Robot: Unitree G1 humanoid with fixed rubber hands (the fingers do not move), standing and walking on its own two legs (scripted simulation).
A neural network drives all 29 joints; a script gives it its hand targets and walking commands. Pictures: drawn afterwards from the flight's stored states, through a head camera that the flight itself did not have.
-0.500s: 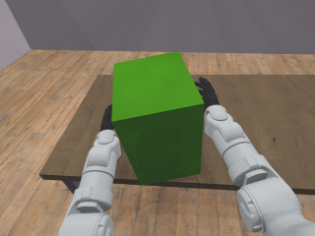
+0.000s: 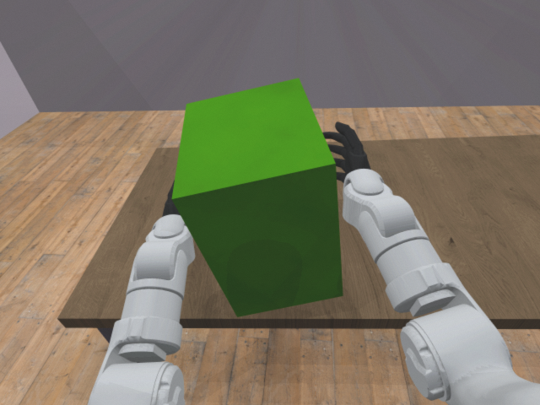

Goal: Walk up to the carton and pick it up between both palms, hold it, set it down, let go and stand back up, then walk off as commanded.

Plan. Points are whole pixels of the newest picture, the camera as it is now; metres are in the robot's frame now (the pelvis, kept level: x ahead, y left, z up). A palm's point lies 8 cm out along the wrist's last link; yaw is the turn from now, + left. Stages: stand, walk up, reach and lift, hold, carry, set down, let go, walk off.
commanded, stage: reach and lift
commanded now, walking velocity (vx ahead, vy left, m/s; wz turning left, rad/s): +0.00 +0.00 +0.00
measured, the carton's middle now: (266, 202) +0.42 +0.05 +0.13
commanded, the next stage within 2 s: hold in 1.50 s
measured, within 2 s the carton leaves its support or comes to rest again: neither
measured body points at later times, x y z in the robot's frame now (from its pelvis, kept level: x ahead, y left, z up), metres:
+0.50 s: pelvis +0.00 +0.01 +0.00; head -0.05 -0.01 +0.45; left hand +0.38 +0.19 +0.18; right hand +0.41 -0.08 +0.24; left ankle +0.03 +0.19 -0.73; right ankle +0.03 -0.05 -0.73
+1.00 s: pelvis +0.00 +0.01 +0.00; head -0.06 +0.00 +0.45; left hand +0.39 +0.19 +0.21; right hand +0.41 -0.08 +0.27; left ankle +0.03 +0.19 -0.73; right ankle +0.03 -0.05 -0.73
